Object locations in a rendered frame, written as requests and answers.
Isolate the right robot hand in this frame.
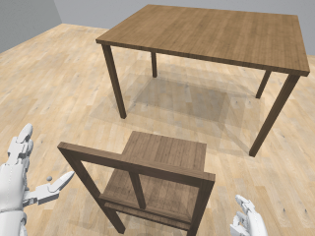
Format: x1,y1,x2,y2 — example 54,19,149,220
229,195,269,236

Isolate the robot left forearm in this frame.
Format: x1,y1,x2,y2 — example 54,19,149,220
0,210,28,236

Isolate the table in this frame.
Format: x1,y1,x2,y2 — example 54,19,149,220
95,4,310,157

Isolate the chair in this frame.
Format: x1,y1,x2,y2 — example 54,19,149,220
57,131,216,236

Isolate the left robot hand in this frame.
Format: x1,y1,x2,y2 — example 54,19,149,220
0,123,75,212

